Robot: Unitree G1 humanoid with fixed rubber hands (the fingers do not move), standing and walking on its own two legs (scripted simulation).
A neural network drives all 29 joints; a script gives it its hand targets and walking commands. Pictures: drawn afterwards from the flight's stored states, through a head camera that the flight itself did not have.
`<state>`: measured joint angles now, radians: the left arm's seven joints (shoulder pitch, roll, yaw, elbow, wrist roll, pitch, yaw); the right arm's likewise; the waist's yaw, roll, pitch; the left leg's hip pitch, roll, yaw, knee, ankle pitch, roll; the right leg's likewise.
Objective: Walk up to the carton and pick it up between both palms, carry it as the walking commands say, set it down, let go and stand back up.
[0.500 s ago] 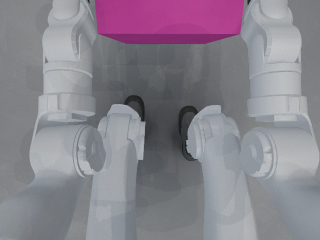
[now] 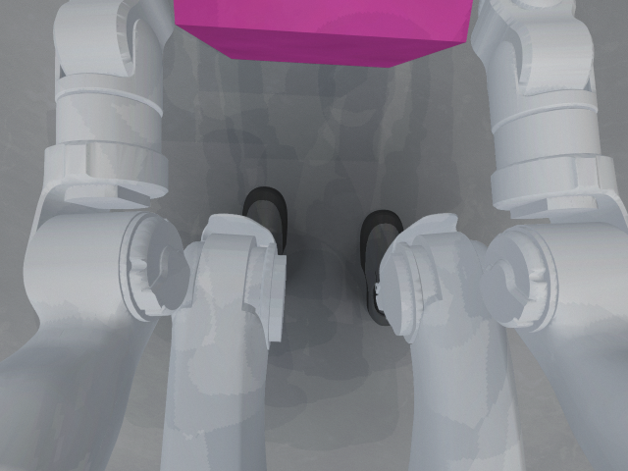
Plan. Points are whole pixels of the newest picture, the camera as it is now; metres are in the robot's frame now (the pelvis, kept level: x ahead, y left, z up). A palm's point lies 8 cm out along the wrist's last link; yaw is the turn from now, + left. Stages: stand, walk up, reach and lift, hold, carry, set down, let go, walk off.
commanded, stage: set down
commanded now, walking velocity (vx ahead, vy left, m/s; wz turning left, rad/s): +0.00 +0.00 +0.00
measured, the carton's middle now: out of the picture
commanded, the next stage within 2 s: none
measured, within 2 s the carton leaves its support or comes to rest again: rests again in 0.86 s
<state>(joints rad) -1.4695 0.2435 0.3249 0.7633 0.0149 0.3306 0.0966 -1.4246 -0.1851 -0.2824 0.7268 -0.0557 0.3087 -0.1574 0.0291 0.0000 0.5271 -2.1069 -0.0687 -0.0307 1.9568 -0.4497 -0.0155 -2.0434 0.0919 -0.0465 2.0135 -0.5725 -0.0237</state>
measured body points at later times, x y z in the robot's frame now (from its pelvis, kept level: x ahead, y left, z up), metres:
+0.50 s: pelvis +0.00 +0.00 -0.03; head +0.39 +0.01 +0.18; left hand +0.57 +0.18 -0.22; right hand +0.57 -0.12 -0.22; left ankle +0.15 +0.11 -0.40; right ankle +0.11 -0.10 -0.40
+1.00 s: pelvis +0.01 +0.00 -0.03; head +0.40 +0.00 +0.17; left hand +0.57 +0.18 -0.23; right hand +0.57 -0.13 -0.24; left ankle +0.15 +0.11 -0.40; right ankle +0.11 -0.10 -0.40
